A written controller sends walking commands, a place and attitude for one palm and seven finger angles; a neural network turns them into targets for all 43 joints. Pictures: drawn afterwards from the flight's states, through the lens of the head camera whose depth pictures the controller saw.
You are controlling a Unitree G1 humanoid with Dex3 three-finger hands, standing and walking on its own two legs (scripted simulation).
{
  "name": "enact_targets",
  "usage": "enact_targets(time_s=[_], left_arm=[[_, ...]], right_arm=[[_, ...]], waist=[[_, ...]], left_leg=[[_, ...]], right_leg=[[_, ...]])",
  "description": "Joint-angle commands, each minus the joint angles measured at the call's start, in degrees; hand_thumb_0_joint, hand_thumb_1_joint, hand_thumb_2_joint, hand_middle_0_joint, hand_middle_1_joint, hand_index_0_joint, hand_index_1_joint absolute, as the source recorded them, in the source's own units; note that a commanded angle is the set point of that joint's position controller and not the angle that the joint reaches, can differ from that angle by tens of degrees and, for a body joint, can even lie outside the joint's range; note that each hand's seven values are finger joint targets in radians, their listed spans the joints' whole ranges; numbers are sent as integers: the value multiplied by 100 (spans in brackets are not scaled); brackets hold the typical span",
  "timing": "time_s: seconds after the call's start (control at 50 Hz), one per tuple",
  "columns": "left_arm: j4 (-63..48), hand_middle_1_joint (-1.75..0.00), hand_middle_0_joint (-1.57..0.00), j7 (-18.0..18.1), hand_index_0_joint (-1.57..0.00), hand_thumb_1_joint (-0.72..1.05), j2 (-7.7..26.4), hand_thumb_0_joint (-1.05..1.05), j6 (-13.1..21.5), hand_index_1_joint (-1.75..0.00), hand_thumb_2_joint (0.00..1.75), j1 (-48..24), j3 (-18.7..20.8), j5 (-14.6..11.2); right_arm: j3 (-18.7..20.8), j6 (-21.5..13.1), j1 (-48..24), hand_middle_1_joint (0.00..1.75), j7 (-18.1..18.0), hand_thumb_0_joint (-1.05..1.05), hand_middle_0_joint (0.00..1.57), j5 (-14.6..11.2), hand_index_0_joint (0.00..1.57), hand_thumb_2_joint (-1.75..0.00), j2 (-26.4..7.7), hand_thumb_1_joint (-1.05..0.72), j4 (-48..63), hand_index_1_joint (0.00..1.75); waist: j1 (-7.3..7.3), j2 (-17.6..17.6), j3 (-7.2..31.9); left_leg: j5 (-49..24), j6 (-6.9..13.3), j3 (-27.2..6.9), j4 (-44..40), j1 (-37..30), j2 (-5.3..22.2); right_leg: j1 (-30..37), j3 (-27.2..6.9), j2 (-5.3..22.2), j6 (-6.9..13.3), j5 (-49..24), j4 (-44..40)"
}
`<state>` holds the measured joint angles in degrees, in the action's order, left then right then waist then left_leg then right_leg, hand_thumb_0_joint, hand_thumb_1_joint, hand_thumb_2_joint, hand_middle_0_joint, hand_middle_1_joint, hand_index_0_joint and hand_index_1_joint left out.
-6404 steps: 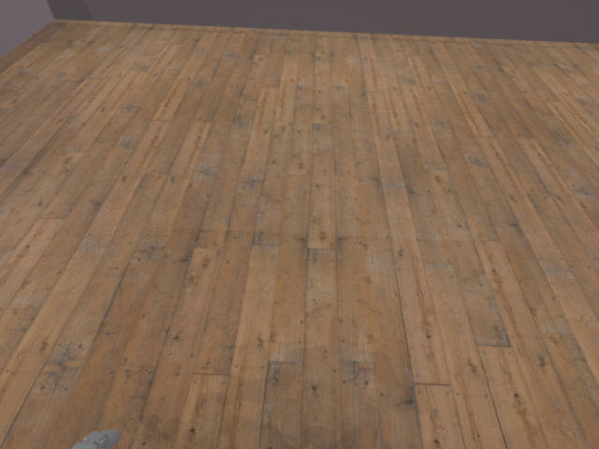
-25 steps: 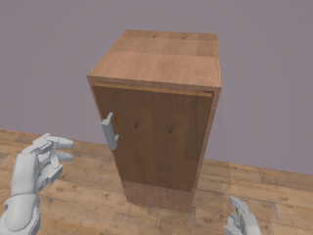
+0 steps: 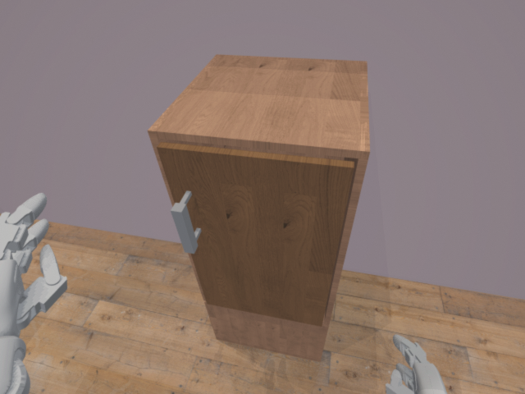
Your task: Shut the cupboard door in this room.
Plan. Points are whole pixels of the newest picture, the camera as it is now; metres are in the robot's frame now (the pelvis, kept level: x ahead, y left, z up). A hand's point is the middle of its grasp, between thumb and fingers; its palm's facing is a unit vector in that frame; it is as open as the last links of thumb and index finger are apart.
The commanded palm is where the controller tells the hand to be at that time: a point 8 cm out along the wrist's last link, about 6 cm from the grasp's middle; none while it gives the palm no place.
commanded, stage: draw the hand back to the body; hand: left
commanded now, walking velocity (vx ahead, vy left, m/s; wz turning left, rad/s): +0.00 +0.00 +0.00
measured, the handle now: (189, 222) +0.45 +0.23 -0.02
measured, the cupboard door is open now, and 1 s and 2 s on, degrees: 0 0 0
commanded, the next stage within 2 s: step back with the hand held close in 0.16 s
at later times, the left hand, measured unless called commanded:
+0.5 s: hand (62, 281) +0.19 +0.26 +0.16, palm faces +0.42 -0.78 -0.46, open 7.4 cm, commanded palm +0.13 +0.30 +0.17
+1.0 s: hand out of the picture +0.12 +0.29 +0.16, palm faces +0.46 -0.77 -0.45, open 7.4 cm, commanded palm +0.06 +0.32 +0.17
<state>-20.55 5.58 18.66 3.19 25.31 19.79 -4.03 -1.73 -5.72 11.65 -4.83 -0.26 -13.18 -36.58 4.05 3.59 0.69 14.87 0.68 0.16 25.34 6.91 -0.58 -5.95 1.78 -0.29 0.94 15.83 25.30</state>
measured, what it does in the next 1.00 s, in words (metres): shifts its weight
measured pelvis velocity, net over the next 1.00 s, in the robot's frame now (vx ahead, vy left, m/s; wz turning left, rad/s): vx -0.08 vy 0.02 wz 0.00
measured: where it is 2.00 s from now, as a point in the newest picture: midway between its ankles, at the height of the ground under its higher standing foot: outside the picture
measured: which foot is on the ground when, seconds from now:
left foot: down 0.00-1.00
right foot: down 0.00-1.00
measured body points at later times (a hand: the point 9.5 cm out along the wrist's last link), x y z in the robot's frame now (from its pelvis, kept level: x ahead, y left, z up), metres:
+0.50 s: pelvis -0.01 +0.00 +0.00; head -0.02 -0.02 +0.45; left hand +0.16 +0.30 +0.18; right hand +0.17 -0.24 -0.09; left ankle -0.01 +0.11 -0.74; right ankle -0.02 -0.11 -0.74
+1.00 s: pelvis -0.08 +0.02 -0.01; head -0.08 +0.04 +0.44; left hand +0.09 +0.33 +0.18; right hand +0.09 -0.22 -0.09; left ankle -0.01 +0.11 -0.74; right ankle -0.02 -0.11 -0.74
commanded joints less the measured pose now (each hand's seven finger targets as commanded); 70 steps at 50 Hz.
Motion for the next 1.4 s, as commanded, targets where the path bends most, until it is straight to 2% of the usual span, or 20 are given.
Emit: enact_targets(time_s=[0.0, 0.16, 0.26, 0.28, 0.3, 0.32, 0.36, 0.5, 0.56, 0.66, 0.74, 0.88, 0.98, 1.1, 1.14, 1.18, 1.22, 1.24, 1.34, 1.38], left_arm=[[-1436, -30, -20, 144, -20, 90, 1382, 0, 425, -30, 90, -593, 777, 38], [-1112, -30, -20, 97, -20, 90, 1151, 0, 437, -30, 90, -506, 640, -12], [-1130, -30, -20, 96, -20, 90, 1188, 0, 490, -30, 90, -471, 668, -17], [-1446, -30, -20, 167, -20, 90, 1818, 0, 721, -30, 90, -1095, 1262, 59], [-1339, -30, -20, 190, -20, 90, 1894, 0, 816, -30, 90, -1113, 1327, 114], [-985, -30, -20, 165, -20, 90, 1441, 0, 828, -30, 90, -483, 934, 97], [-996, -30, -20, 159, -20, 90, 1270, 0, 878, -30, 90, -41, 776, 80], [-1498, -30, -20, 274, -20, 90, 1684, 0, 911, -30, 90, 196, 1148, 41], [-1516, -30, -20, 305, -20, 90, 1642, 0, 844, -30, 90, 307, 1121, 22], [-1665, -30, -20, 350, -20, 90, 1612, 0, 851, -30, 90, 440, 1102, 34], [-1660, -30, -20, 379, -20, 90, 1571, 0, 959, -30, 90, 405, 1111, 86], [-1857, -30, -20, 420, -20, 90, 1492, 0, 1186, -30, 90, 109, 1150, 243], [-1940, -30, -20, 444, -20, 90, 1459, 0, 1262, -30, 90, -77, 1140, 309], [-2072, -30, -20, 577, -20, 90, 1705, 0, 1351, -30, 90, -147, 1198, 231], [-2052, -30, -20, 616, -20, 90, 1654, 0, 1403, -30, 90, -38, 1144, 222], [-2081, -30, -20, 622, -20, 90, 1694, 0, 1457, -30, 90, 107, 1248, 214], [-2011, -30, -20, 582, -20, 90, 1637, 0, 1504, -30, 90, 309, 1401, 257], [-1986, -30, -20, 528, -20, 90, 1580, 0, 1531, -30, 90, 269, 1387, 269], [-1959, -30, -20, 340, -20, 90, 1515, 0, 1586, -30, 90, 382, 1319, 263], [-2154, -30, -20, 296, -20, 90, 1501, 0, 1665, -30, 90, 286, 1220, 175]], right_arm=[[222, -406, -851, 30, -44, 0, 20, -13, 20, -90, -537, -90, 962, 30], [219, -383, -842, 30, -34, 0, 20, -32, 20, -90, -490, -90, 940, 30], [239, -403, -845, 30, -39, 0, 20, -19, 20, -90, -504, -90, 939, 30], [322, -258, -762, 30, 10, 0, 20, -61, 20, -90, -698, -90, 1094, 30], [320, -195, -745, 30, 2, 0, 20, -52, 20, -90, -625, -90, 1003, 30], [335, -123, -713, 30, 6, 0, 20, -25, 20, -90, -603, -90, 947, 30], [393, -13, -676, 30, 43, 0, 20, -32, 20, -90, -635, -90, 989, 30], [473, 288, -730, 30, -93, 0, 20, -37, 20, -90, -751, -90, 1204, 30], [479, 413, -678, 30, -112, 0, 20, -54, 20, -90, -734, -90, 1319, 30], [476, 457, -655, 30, -109, 0, 20, -51, 20, -90, -764, -90, 1406, 30], [456, 394, -631, 30, -107, 0, 20, -49, 20, -90, -777, -90, 1420, 30], [475, 129, -469, 30, -106, 0, 20, -20, 20, -90, -825, -90, 1373, 30], [488, -38, -377, 30, -85, 0, 20, 20, 20, -90, -804, -90, 1279, 30], [491, -74, -286, 30, -15, 0, 20, 88, 20, -90, -732, -90, 1039, 30], [452, -65, -309, 30, -8, 0, 20, 63, 20, -90, -667, -90, 1028, 30], [453, -81, -350, 30, -32, 0, 20, 52, 20, -90, -722, -90, 1054, 30], [469, -158, -447, 30, -89, 0, 20, 58, 20, -90, -817, -90, 1083, 30], [511, -186, -469, 30, -103, 0, 20, 82, 20, -90, -785, -90, 1082, 30], [541, -305, -479, 30, -26, 0, 20, 153, 20, -90, -790, -90, 986, 30], [512, -364, -410, 30, 9, 0, 20, 178, 20, -90, -725, -90, 827, 30]], waist=[[8, 136, 448], [-35, -32, 40], [-21, -174, 192], [-238, -189, 0], [-269, -287, -47], [-331, -545, 18], [-347, -517, 293], [-364, -56, 987], [-356, -176, 1049], [-361, 61, 795], [-391, 77, 470], [-424, 412, 351], [-436, 209, 337], [-529, -495, 227], [-541, -477, 284], [-532, 30, 309], [-462, 930, 459], [-423, 975, 541], [-426, 612, 317], [-448, 531, 585]], left_leg=[[-1263, 122, 51, -311, -96, 104], [-1040, 115, 93, -365, 11, 117], [-1016, 153, 99, -358, -46, 102], [-646, 239, -49, 85, 386, 197], [-464, 211, -92, 323, 392, 136], [-488, 188, -102, 501, 428, 141], [-629, 165, -123, 541, 472, 184], [-2673, 127, -226, 115, 269, 473], [-2739, 122, -292, 45, 524, 548], [-1568, 192, -441, -284, 1210, 618], [206, 296, -617, -631, 2131, 669], [2019, 537, -964, -969, 3426, 900], [2229, 518, -870, -550, 3517, 779], [1076, 101, -421, 927, 1695, 195], [990, 127, -511, 695, 1616, 274], [1381, 250, -856, -112, 2069, 570], [2412, 571, -1755, -1496, 3416, 1368], [2494, 685, -1953, -1601, 3692, 1602], [1944, 655, -1524, -1055, 3565, 1370], [734, 522, -1364, -782, 2496, 1213]], right_leg=[[-27, -48, 86, -20, -1200, -445], [-194, -67, 95, -45, -957, -537], [-123, -97, 109, -61, -923, -566], [-569, -746, 512, -33, -1011, -960], [-758, -986, 735, 72, -1007, -1113], [-834, -943, 898, 135, -1033, -1064], [-789, -894, 987, 181, -1216, -882], [-303, -328, 489, -71, -2777, 37], [-90, -324, 415, -91, -2801, 196], [-85, -365, 311, -114, -1783, 174], [17, -429, 243, -123, -773, 164], [556, -451, 34, -159, -486, 834], [309, -699, 149, -85, -134, 728], [-1952, -1463, 985, 405, 1192, -830], [-1976, -1092, 859, 298, 1106, -676], [-1501, -698, 413, 77, 1004, -188], [21, -257, -304, -161, 236, 1424], [356, -291, -408, -175, -31, 1835], [274, -516, -436, -124, -272, 1302], [-239, -554, -341, -79, -577, 736]])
